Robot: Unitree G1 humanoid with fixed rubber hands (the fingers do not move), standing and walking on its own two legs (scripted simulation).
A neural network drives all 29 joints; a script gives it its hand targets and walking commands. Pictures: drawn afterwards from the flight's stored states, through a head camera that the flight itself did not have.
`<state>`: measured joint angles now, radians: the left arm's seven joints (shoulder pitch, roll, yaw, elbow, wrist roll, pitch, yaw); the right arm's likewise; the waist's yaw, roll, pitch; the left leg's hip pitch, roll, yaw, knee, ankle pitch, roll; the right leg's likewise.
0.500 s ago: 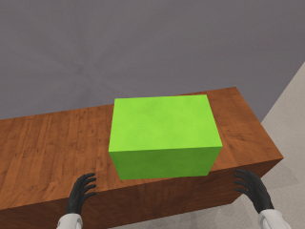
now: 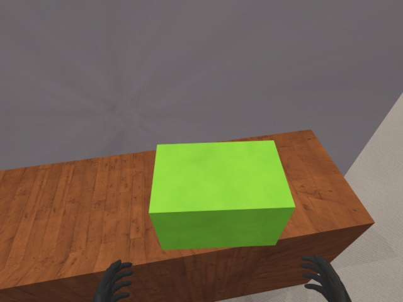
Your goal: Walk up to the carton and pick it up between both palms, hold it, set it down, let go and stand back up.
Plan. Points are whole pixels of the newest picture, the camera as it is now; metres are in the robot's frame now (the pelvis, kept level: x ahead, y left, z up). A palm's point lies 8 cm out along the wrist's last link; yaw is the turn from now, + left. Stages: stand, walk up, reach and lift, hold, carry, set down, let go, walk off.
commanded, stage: set down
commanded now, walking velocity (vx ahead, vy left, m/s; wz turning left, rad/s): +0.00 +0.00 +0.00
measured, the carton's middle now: (217, 195) +0.39 -0.01 -0.07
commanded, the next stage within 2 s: let go in 0.02 s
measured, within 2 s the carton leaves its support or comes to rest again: neither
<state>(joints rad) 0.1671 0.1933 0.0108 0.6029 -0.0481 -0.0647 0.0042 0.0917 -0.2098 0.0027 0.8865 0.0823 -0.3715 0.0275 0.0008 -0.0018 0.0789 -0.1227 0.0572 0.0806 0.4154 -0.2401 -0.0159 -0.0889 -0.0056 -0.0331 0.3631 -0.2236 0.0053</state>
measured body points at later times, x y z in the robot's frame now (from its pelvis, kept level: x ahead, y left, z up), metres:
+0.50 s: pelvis -0.01 -0.01 +0.00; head +0.00 +0.00 +0.45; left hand +0.15 +0.22 -0.09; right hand +0.15 -0.23 -0.09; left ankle -0.01 +0.12 -0.74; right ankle -0.01 -0.12 -0.74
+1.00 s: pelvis -0.01 +0.00 +0.00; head -0.04 +0.01 +0.45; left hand +0.00 +0.25 -0.15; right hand -0.01 -0.25 -0.14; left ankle -0.01 +0.12 -0.74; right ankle -0.01 -0.12 -0.74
